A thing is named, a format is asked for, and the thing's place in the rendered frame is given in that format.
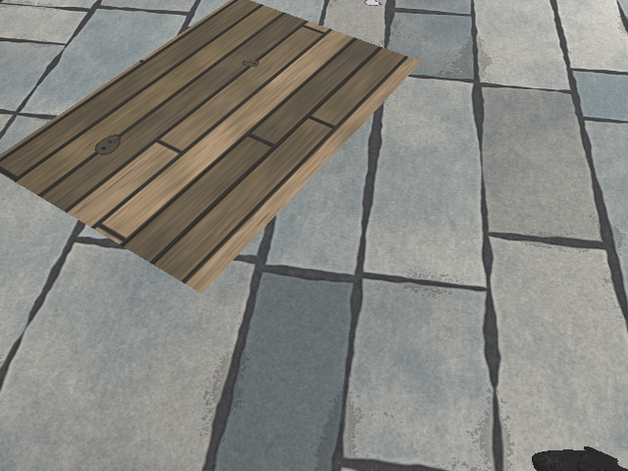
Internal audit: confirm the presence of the robot right hand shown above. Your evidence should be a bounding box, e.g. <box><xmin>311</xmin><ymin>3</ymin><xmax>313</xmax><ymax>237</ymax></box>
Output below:
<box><xmin>532</xmin><ymin>446</ymin><xmax>628</xmax><ymax>471</ymax></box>

